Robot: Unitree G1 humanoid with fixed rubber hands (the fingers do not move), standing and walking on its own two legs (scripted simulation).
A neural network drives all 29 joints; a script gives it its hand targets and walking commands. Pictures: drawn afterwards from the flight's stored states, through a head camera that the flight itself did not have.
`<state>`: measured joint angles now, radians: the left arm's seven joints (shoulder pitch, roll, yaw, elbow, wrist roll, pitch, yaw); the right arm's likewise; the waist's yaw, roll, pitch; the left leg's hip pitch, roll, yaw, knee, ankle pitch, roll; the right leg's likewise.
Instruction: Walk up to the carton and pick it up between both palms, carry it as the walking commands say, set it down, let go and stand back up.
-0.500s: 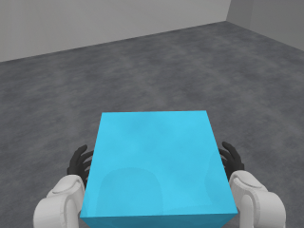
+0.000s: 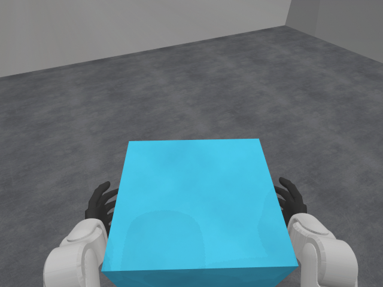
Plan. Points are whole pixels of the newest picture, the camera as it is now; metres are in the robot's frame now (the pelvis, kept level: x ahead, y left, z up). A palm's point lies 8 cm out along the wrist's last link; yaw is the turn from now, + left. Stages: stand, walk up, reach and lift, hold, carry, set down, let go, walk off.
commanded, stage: carry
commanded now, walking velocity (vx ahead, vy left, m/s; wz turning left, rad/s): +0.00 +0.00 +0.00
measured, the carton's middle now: (195, 226) +0.27 +0.00 +0.01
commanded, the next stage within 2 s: hold in 0.56 s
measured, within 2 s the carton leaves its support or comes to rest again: neither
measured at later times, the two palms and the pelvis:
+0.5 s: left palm (96, 224) +0.24 +0.18 +0.08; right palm (289, 219) +0.24 -0.17 +0.09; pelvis +0.00 +0.01 +0.00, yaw +0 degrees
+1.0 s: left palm (105, 239) +0.23 +0.17 +0.03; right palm (285, 234) +0.23 -0.18 +0.03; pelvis -0.01 +0.00 +0.01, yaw +1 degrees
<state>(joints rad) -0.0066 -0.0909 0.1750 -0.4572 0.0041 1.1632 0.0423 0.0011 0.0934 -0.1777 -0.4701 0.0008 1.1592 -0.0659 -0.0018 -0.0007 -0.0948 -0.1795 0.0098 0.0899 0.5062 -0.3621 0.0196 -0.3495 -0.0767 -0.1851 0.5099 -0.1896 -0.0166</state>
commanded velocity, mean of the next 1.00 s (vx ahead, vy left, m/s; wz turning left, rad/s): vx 0.00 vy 0.00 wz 0.00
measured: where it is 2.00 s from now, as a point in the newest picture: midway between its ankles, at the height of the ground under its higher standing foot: outside the picture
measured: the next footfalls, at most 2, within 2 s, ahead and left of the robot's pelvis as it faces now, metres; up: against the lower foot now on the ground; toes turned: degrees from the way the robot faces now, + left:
none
